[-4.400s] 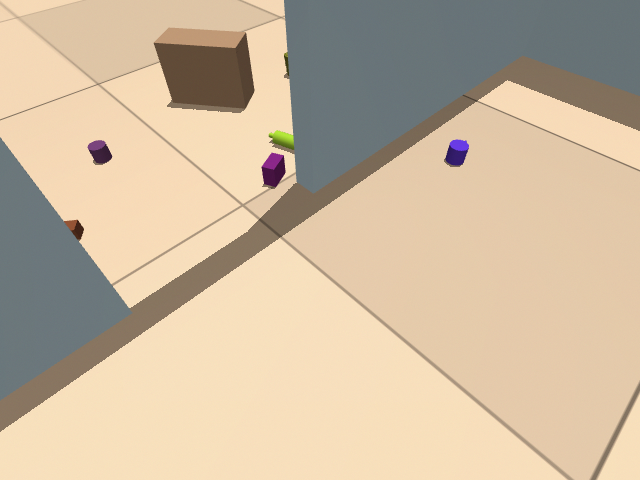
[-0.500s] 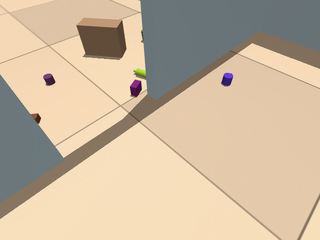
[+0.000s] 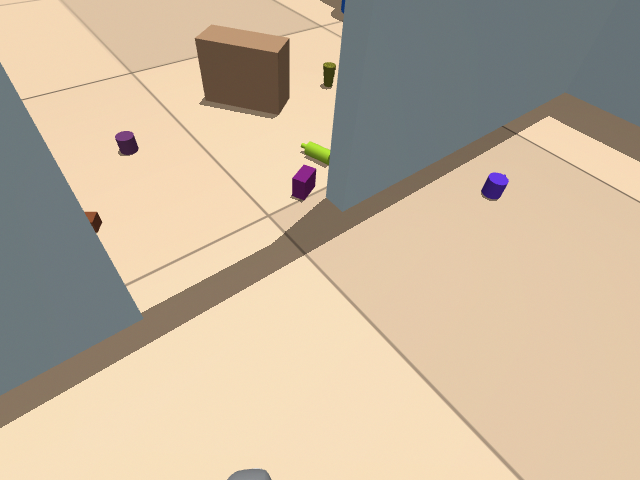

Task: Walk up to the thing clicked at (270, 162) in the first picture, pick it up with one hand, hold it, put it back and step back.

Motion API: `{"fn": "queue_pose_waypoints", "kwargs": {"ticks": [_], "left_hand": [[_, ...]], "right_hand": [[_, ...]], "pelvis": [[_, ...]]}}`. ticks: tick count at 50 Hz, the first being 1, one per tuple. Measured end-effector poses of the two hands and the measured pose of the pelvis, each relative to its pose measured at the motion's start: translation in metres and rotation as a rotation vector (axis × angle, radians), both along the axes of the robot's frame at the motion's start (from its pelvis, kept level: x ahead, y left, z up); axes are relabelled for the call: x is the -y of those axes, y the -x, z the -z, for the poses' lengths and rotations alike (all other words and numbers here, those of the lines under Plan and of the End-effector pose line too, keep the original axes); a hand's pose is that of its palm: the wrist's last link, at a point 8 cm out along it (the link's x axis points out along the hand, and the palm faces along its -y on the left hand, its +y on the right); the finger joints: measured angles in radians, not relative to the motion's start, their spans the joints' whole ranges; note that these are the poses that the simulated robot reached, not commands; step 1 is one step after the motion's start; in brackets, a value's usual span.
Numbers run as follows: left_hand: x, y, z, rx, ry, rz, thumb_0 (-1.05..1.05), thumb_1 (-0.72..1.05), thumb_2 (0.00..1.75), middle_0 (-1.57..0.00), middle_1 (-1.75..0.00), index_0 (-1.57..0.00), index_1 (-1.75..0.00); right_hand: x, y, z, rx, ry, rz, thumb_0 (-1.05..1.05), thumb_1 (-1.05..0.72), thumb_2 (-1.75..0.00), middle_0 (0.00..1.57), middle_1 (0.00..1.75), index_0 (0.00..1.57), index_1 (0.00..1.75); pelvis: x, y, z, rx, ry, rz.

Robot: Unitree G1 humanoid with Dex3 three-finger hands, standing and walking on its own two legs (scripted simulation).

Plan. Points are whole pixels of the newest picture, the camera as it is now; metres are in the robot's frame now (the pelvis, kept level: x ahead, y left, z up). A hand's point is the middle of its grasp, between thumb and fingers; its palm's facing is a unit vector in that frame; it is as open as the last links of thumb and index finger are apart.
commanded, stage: walk up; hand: left
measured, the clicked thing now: (304, 182) +1.43 +0.11 -0.70
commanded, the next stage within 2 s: none
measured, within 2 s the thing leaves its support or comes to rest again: neither
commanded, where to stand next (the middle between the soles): +1.03 -0.06 m, yaw +0 degrees
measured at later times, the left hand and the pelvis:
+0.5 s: hand (184, 316) +0.38 +0.26 -0.12, palm faces -0.14 -0.92 -0.36, open 7.4 cm; pelvis +0.23 +0.00 +0.00, yaw -2 degrees
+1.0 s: hand (192, 266) +0.50 +0.28 -0.15, palm faces -0.02 -0.94 -0.34, open 7.4 cm; pelvis +0.47 +0.00 +0.00, yaw -1 degrees
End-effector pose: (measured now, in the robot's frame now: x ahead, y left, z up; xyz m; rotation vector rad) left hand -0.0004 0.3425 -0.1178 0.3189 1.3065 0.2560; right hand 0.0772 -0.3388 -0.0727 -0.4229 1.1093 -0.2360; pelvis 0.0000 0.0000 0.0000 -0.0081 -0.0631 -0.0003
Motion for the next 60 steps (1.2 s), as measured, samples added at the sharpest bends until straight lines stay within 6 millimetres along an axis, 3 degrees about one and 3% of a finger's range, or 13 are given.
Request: {"fn": "queue_pose_waypoints", "kwargs": {"ticks": [3, 9, 18, 24, 27, 29, 32, 37, 43, 50, 54, 60], "left_hand": [[-0.005, -0.038, 0.003, 0.0, 0.017, 0.043, 0.01, 0.91, 0.9, -0.2, -0.3, -0.2, -0.3], [-0.004, -0.127, -0.016, 0.111, 0.068, 0.112, 0.0, 0.91, 0.9, -0.2, -0.3, -0.2, -0.3], [0.001, -0.247, -0.032, 0.132, 0.052, 0.188, 0.0, 0.9, 0.9, -0.2, -0.3, -0.2, -0.3], [0.032, -0.356, -0.033, 0.198, 0.036, 0.235, 0.0, 0.91, 0.9, -0.2, -0.3, -0.2, -0.3], [0.056, -0.411, -0.032, 0.264, 0.033, 0.246, 0.0, 0.91, 0.9, -0.2, -0.3, -0.2, -0.3], [0.07, -0.437, -0.035, 0.317, 0.039, 0.25, 0.0, 0.91, 0.9, -0.2, -0.3, -0.2, -0.3], [0.081, -0.455, -0.045, 0.351, 0.051, 0.214, 0.0, 0.9, 0.9, -0.2, -0.3, -0.2, -0.3], [0.08, -0.461, -0.049, 0.291, 0.044, 0.173, 0.0, 0.9, 0.9, -0.21, -0.3, -0.2, -0.3], [0.057, -0.468, -0.039, 0.2, 0.034, 0.13, 0.0, 0.9, 0.9, -0.21, -0.3, -0.2, -0.3], [0.016, -0.498, -0.004, 0.108, 0.033, 0.071, 0.0, 0.9, 0.9, -0.2, -0.3, -0.2, -0.3], [0.014, -0.529, -0.001, 0.041, 0.043, 0.088, 0.0, 0.91, 0.9, -0.2, -0.3, -0.2, -0.3], [0.018, -0.596, -0.016, 0.094, 0.058, 0.12, 0.0, 0.91, 0.9, -0.2, -0.3, -0.2, -0.3]], "right_hand": [[-0.016, -0.009, -0.003, 0.035, -0.003, 0.038, 0.01, -0.9, -0.9, 0.21, 0.3, 0.21, 0.3], [-0.042, -0.017, -0.013, -0.008, -0.034, 0.089, 0.01, -0.9, -0.9, 0.21, 0.3, 0.21, 0.3], [-0.049, -0.051, 0.001, -0.085, -0.079, 0.156, 0.01, -0.9, -0.9, 0.21, 0.3, 0.21, 0.3], [-0.031, -0.095, 0.027, -0.161, -0.099, 0.18, 0.01, -0.9, -0.9, 0.21, 0.3, 0.21, 0.3], [-0.016, -0.129, 0.043, -0.193, -0.098, 0.177, 0.01, -0.9, -0.9, 0.21, 0.3, 0.21, 0.3], [-0.011, -0.159, 0.044, -0.189, -0.107, 0.163, 0.01, -0.9, -0.9, 0.21, 0.3, 0.21, 0.3], [-0.005, -0.211, 0.034, -0.146, -0.112, 0.117, 0.01, -0.9, -0.9, 0.21, 0.3, 0.21, 0.3], [0.008, -0.298, 0.015, -0.02, -0.097, 0.062, 0.01, -0.9, -0.9, 0.21, 0.3, 0.21, 0.3], [0.009, -0.378, 0.003, 0.006, -0.066, 0.007, 0.01, -0.91, -0.9, 0.21, 0.3, 0.2, 0.3], [-0.017, -0.469, 0.005, 0.006, -0.022, -0.048, 0.01, -0.91, -0.9, 0.2, 0.3, 0.2, 0.3], [-0.031, -0.503, -0.002, 0.073, -0.029, -0.029, 0.01, -0.9, -0.9, 0.21, 0.3, 0.21, 0.3], [-0.035, -0.522, -0.013, 0.053, -0.043, 0.012, 0.01, -0.9, -0.9, 0.21, 0.3, 0.21, 0.3]], "pelvis": [[-0.013, -0.02, -0.002, 0.004, 0.001, 0.011], [-0.027, -0.067, -0.021, 0.008, -0.002, 0.027], [-0.026, -0.15, -0.022, 0.002, -0.024, 0.049], [-0.005, -0.22, -0.007, -0.022, -0.038, 0.044], [0.008, -0.255, 0.003, -0.021, 0.002, 0.038], [0.017, -0.273, 0.002, -0.016, -0.007, 0.032], [0.024, -0.3, -0.009, -0.003, -0.03, 0.03], [0.027, -0.344, -0.02, 0.004, -0.02, 0.046], [0.02, -0.397, -0.018, -0.009, 0.016, 0.024], [-0.001, -0.47, 0.001, -0.024, 0.001, 0.01], [-0.01, -0.502, -0.003, -0.019, 0.01, 0.027], [-0.007, -0.547, -0.017, -0.006, -0.001, 0.03]]}}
